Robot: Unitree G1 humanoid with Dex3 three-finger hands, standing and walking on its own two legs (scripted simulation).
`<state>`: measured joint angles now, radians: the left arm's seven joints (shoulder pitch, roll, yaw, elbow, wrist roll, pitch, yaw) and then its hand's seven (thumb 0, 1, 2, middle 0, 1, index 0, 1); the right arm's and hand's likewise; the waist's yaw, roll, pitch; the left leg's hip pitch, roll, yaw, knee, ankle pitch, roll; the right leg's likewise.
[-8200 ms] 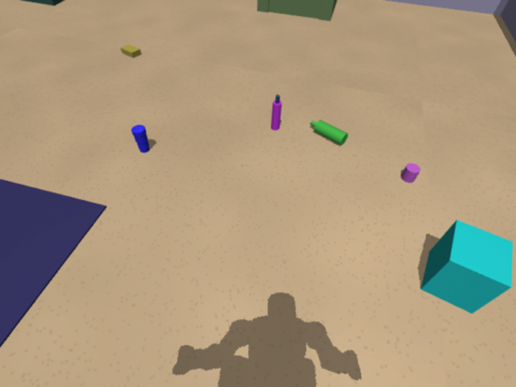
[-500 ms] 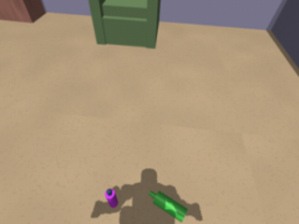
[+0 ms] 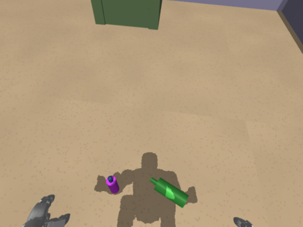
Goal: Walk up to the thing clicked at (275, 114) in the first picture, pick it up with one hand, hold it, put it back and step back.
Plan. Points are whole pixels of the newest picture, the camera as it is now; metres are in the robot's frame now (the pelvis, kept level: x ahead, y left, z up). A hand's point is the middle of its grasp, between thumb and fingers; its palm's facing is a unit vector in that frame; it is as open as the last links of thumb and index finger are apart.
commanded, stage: go down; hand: left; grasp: from the side
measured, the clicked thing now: (112, 183) +0.39 +0.20 -0.65
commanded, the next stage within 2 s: none
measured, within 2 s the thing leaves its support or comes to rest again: neither
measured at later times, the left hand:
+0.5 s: hand (56, 223) +0.15 +0.27 -0.17, palm faces +0.04 -0.94 -0.32, open 17.2 cm
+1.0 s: hand (53, 222) +0.16 +0.29 -0.21, palm faces +0.09 -0.95 -0.29, open 17.4 cm
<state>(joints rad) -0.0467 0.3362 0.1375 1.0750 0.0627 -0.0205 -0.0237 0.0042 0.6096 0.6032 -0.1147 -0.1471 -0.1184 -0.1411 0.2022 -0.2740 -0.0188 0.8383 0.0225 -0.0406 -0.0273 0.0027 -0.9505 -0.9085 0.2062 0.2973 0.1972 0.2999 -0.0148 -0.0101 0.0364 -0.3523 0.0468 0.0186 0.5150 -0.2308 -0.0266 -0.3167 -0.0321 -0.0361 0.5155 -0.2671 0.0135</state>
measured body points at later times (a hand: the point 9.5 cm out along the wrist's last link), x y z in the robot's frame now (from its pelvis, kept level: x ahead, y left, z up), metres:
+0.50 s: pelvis +0.00 +0.01 -0.05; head +0.07 +0.02 +0.40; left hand +0.15 +0.32 -0.15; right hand +0.15 -0.25 -0.14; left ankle +0.02 +0.14 -0.74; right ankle +0.00 -0.13 -0.74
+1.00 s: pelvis -0.01 +0.01 -0.10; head +0.08 +0.03 +0.34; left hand +0.15 +0.34 -0.18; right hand +0.16 -0.24 -0.17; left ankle +0.02 +0.14 -0.74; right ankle +0.00 -0.13 -0.74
